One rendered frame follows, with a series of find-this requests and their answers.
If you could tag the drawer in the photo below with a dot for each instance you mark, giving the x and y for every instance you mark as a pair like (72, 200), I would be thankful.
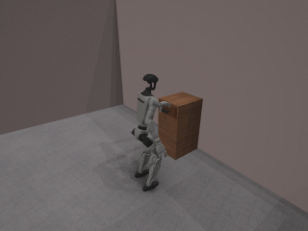
(172, 113)

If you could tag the robot left foot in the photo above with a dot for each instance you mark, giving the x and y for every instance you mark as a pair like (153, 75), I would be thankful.
(138, 174)

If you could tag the left robot hand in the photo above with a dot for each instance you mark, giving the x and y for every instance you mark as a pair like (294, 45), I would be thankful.
(164, 103)

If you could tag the right robot shin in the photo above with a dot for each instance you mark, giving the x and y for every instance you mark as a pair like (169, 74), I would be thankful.
(153, 170)

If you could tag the right robot hand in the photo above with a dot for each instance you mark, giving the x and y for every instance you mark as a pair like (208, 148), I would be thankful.
(159, 149)

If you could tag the cabinet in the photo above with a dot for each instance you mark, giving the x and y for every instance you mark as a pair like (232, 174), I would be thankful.
(180, 135)

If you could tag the robot right upper arm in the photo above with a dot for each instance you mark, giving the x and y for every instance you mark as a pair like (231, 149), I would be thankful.
(153, 104)

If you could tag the robot right forearm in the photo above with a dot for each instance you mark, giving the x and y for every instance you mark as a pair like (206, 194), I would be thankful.
(153, 132)

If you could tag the handle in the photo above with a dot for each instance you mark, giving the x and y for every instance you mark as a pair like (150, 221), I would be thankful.
(165, 111)

